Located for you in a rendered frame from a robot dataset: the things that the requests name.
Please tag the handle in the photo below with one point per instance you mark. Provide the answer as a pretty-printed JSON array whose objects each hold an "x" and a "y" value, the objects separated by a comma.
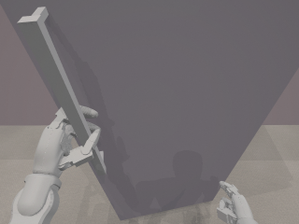
[{"x": 38, "y": 38}]

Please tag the left robot hand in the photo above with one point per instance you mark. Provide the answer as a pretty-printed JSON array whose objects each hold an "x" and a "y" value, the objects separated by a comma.
[{"x": 56, "y": 140}]

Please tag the right robot hand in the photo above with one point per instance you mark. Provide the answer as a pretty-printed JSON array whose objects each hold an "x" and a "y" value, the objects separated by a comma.
[{"x": 231, "y": 211}]

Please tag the left robot forearm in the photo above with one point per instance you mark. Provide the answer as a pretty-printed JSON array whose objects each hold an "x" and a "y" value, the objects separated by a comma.
[{"x": 38, "y": 201}]

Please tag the fridge door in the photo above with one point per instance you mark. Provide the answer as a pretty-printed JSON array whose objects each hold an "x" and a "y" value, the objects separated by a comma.
[{"x": 180, "y": 87}]

